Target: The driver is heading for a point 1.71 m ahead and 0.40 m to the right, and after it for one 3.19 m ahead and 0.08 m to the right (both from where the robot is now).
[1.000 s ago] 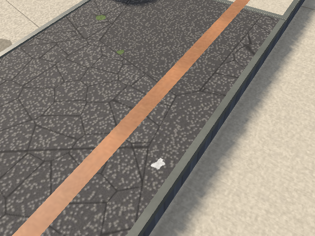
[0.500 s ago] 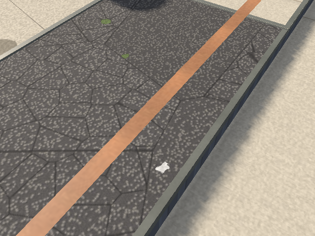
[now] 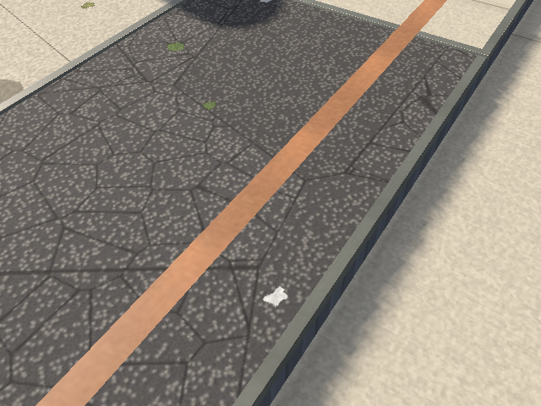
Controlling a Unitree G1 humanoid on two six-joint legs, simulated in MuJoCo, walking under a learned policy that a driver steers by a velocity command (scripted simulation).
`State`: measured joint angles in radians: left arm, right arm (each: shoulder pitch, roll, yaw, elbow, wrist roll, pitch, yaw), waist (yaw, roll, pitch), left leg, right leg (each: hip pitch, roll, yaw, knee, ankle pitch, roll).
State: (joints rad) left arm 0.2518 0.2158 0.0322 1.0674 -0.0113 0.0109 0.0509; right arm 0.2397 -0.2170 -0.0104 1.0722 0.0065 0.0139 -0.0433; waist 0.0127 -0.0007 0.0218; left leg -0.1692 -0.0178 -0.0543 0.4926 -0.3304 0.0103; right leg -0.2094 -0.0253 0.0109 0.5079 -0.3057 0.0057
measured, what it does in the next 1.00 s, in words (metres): goes down: right foot 0.12 m lower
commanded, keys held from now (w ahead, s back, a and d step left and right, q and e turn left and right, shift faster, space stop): w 1.00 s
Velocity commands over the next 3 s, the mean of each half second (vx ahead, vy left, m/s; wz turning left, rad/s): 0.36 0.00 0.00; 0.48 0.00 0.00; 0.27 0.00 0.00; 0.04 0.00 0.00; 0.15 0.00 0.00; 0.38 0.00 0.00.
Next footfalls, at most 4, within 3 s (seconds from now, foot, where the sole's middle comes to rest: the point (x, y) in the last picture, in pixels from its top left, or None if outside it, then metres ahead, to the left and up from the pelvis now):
0.64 right None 0.41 -0.15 -0.90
1.10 left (263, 328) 0.74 0.06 -0.78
1.70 right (363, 279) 0.92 -0.23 -0.80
1.96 left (300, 290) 0.86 -0.04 -0.78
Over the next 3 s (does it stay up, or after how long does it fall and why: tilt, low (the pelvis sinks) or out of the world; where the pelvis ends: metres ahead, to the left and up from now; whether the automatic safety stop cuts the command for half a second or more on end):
stays up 1.12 -0.15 -0.02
